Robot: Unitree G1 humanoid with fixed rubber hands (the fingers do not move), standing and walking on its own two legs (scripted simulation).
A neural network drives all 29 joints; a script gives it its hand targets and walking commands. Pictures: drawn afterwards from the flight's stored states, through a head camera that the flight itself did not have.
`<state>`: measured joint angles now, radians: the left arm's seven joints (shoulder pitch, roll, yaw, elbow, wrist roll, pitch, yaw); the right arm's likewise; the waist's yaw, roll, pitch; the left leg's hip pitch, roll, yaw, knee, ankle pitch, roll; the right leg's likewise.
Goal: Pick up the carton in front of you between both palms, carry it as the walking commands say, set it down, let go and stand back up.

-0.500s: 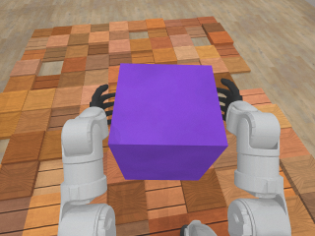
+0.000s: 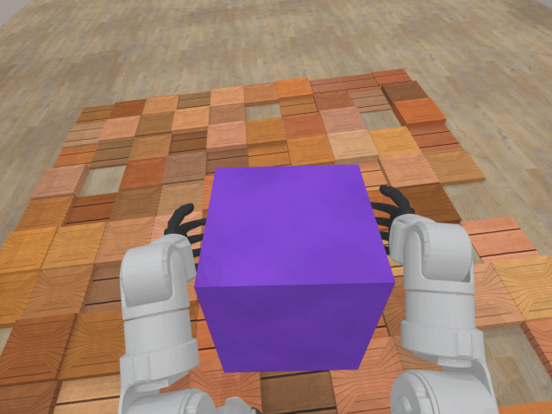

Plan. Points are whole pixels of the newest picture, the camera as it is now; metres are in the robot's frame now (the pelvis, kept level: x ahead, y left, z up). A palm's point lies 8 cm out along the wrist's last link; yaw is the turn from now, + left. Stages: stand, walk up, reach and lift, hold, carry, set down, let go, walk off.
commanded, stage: carry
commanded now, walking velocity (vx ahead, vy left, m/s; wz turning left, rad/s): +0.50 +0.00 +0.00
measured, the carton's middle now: (289, 272) +0.33 +0.00 +0.03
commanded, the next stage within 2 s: none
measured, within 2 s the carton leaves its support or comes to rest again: neither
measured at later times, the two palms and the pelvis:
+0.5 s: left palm (234, 124) +0.62 +0.09 +0.10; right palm (392, 113) +0.61 -0.21 +0.10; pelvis +0.35 -0.04 +0.01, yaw -1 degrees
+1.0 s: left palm (243, 19) +1.07 +0.09 +0.13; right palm (353, 6) +1.06 -0.21 +0.14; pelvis +0.67 -0.05 -0.01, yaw -1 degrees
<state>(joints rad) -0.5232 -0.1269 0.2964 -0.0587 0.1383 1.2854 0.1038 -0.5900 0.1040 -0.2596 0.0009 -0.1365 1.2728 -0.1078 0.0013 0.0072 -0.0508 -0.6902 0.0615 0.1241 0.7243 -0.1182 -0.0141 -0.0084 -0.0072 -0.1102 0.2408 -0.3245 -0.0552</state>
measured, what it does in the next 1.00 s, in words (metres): walks ahead: left foot, then right foot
